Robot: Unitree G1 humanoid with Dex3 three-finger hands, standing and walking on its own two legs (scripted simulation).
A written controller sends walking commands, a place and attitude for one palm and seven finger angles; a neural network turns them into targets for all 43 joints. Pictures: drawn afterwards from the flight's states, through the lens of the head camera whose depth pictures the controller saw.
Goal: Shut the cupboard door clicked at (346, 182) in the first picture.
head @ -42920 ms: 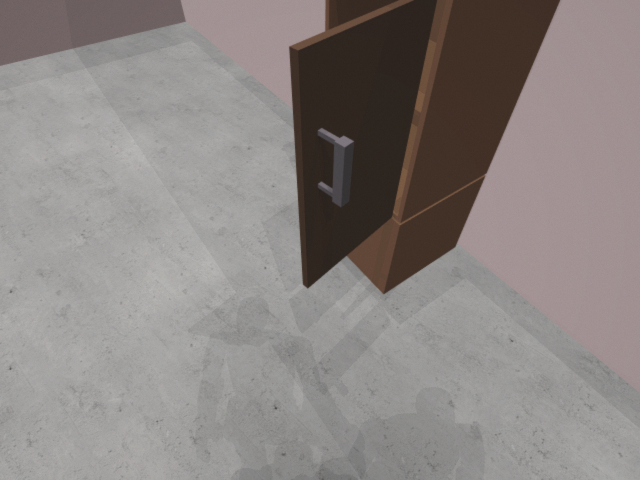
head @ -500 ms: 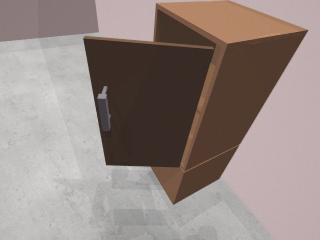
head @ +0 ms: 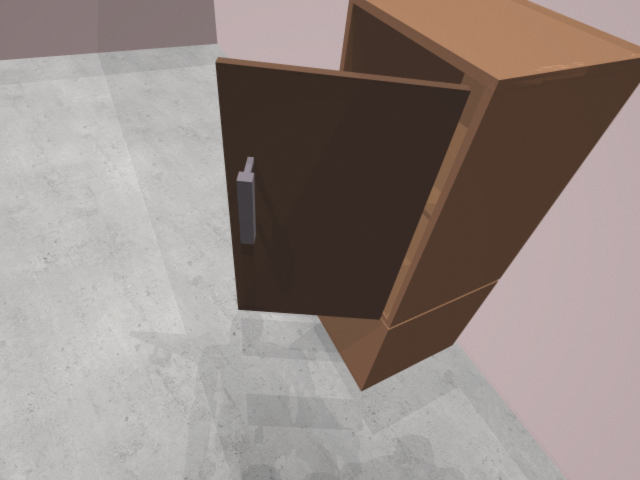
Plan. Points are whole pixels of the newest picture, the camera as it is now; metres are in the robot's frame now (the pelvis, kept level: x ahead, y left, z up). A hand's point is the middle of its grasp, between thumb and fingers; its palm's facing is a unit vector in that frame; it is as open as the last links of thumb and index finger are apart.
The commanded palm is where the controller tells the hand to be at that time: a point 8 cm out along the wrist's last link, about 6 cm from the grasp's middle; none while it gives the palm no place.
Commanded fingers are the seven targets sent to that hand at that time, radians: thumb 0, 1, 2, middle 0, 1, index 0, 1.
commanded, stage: come to a stop and stand still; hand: left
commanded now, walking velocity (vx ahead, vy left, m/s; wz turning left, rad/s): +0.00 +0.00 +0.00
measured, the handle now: (249, 201) +0.52 +0.16 +0.04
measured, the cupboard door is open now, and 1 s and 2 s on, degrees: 61 61 61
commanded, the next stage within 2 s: look again from close up in 1.02 s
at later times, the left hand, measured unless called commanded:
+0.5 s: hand out of the picture -0.09 +0.23 -0.18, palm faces +0.17 -0.98 -0.13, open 7.4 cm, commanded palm none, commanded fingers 0.00 0.90 0.90 -0.20 -0.30 -0.20 -0.30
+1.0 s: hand out of the picture +0.02 +0.34 -0.17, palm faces -0.08 -0.99 -0.15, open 7.4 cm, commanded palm none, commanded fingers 0.00 0.90 0.90 -0.20 -0.30 -0.20 -0.30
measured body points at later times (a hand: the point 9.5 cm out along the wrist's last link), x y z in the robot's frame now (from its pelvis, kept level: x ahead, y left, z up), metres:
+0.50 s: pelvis -0.04 +0.07 +0.00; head -0.06 +0.11 +0.45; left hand -0.10 +0.28 -0.17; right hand -0.02 -0.17 -0.14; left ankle +0.09 +0.05 -0.72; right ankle -0.08 -0.07 -0.72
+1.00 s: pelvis -0.07 +0.15 +0.02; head -0.05 +0.21 +0.47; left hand +0.02 +0.39 -0.15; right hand -0.15 -0.06 -0.11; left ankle -0.05 +0.23 -0.73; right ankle -0.08 -0.04 -0.61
